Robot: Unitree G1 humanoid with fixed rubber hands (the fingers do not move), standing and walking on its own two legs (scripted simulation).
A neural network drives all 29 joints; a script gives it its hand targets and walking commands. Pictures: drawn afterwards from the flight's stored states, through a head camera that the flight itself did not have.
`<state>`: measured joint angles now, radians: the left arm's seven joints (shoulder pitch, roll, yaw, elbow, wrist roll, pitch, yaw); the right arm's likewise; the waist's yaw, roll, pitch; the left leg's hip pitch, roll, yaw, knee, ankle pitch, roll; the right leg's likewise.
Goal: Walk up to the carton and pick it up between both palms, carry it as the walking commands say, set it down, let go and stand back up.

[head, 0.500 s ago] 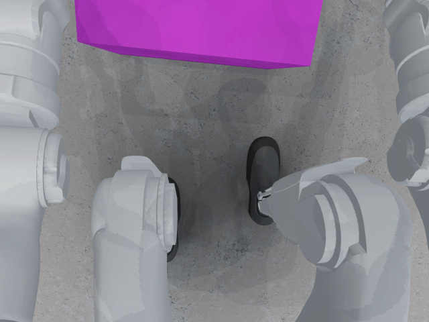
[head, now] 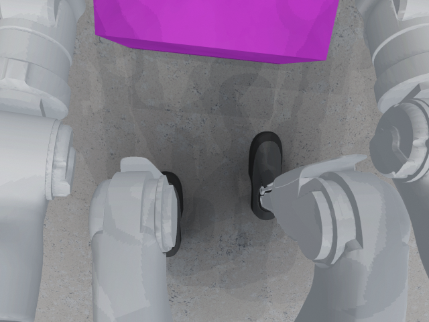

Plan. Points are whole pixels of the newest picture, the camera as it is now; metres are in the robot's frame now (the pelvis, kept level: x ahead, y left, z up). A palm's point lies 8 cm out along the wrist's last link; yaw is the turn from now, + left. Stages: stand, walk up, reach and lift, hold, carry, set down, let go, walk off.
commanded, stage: reach and lift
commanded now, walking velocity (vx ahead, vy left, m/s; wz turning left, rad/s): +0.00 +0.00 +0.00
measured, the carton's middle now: out of the picture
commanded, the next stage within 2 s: none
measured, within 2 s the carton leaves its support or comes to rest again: leaves its support in 0.84 s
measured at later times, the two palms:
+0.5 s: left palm out of the picture +0.57 +0.16 -0.19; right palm out of the picture +0.56 -0.22 -0.17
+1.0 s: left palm out of the picture +0.56 +0.15 -0.17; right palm out of the picture +0.55 -0.22 -0.14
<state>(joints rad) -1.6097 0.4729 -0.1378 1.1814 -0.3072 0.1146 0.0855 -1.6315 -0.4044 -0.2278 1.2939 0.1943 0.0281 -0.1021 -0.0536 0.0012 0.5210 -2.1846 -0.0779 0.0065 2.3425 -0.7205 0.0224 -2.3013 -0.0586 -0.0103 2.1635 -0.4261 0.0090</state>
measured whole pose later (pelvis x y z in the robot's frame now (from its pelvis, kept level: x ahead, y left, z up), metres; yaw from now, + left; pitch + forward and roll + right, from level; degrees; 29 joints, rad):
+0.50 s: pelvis +0.00 +0.00 -0.01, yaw +0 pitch +33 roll -2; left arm -1.59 0.46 -0.06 1.17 -0.25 0.15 0.03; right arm -1.59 -0.42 -0.21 1.24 0.23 0.10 -0.08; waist -0.05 -0.02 0.49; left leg -2.19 -0.07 0.00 2.37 -0.74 0.02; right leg -2.32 -0.05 -0.02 2.19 -0.43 -0.01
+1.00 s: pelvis -0.01 +0.00 +0.00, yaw +0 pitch +30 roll -1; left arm -1.52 0.46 -0.12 1.02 -0.28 0.25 0.11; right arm -1.57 -0.41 -0.17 1.09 0.27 0.18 -0.18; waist -0.06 -0.01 0.52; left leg -2.14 -0.06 0.02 2.32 -0.71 0.03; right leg -2.27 -0.04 0.01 2.15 -0.41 0.01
